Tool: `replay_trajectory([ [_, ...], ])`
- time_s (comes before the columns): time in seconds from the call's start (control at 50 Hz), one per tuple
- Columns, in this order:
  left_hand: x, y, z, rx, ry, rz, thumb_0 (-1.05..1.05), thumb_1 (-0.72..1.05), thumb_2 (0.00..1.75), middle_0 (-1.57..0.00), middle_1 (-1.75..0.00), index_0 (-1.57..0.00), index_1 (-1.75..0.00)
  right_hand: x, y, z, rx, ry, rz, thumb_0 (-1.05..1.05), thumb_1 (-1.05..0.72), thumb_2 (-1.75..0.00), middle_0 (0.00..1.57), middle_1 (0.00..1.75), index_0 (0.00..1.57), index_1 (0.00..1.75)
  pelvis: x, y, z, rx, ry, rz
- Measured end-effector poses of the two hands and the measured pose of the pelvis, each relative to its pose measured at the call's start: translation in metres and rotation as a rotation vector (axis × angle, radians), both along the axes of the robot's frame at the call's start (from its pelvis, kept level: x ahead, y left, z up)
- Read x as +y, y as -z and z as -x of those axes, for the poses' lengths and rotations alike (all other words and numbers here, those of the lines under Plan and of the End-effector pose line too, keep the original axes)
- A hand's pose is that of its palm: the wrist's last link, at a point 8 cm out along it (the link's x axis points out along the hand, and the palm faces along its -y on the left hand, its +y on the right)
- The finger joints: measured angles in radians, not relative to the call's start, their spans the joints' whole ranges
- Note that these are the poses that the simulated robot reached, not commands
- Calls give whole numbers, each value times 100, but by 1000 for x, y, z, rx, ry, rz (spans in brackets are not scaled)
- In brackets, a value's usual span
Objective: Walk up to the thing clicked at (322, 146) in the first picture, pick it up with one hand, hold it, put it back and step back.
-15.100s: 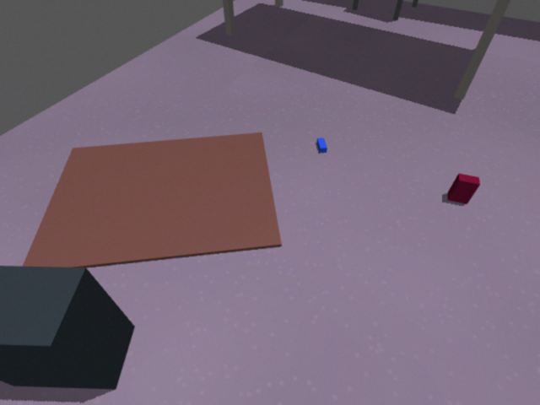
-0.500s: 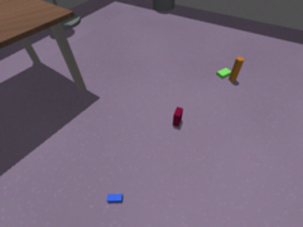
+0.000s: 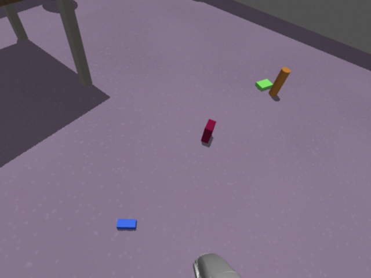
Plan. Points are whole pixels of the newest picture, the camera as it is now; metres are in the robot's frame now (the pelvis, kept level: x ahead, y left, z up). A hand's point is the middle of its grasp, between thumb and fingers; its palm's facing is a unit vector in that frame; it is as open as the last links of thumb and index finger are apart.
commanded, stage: walk up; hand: left
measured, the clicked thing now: (126, 224) +0.45 +0.21 -0.76
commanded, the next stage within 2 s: none
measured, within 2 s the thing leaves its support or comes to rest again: neither
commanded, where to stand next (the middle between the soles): +0.05 -0.03 m, yaw +0 degrees
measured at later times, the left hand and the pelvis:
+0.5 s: hand out of the picture +0.08 +0.21 -0.12, palm faces +0.02 -0.89 -0.46, open 7.4 cm; pelvis -0.02 -0.06 -0.01, yaw +0 degrees
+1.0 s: hand out of the picture -0.01 +0.25 -0.18, palm faces -0.04 -0.95 -0.31, open 7.4 cm; pelvis -0.06 -0.03 -0.01, yaw -1 degrees
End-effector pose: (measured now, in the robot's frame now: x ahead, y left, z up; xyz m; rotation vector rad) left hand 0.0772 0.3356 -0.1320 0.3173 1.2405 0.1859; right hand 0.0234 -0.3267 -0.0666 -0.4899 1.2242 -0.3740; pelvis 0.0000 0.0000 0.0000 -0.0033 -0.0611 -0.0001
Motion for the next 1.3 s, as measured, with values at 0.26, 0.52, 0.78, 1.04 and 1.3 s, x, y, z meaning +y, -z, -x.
replay_trajectory([
  [0.26,-86,6,-4,-20,58,-1,1,91,90,-20,-30,-20,-30,-90,33,-6,-44,-8,-11,1,-90,-90,20,30,20,30,-58,23,13,-18,40,23],
  [0.52,-83,-56,17,-180,14,-156,1,90,89,-21,-30,-21,-30,-41,79,-13,12,-93,-255,1,-90,-90,20,30,20,30,-61,9,24,4,-9,-1],
  [0.78,5,-20,75,-69,-86,-160,1,91,90,-20,-30,-20,-30,3,61,-7,-54,-123,-174,1,-90,-90,20,30,20,30,-9,25,43,-29,-26,-24],
  [1.04,-51,11,92,46,10,34,1,91,89,-20,-30,-20,-30,-44,5,22,-132,-94,-29,1,-90,-90,21,30,21,30,-36,12,53,3,37,-10],
  [1.3,-95,-55,112,-24,-29,-155,1,91,89,-21,-30,-21,-30,-104,49,18,-32,-42,-171,1,-90,-90,20,30,20,30,-87,2,32,-16,19,10],
])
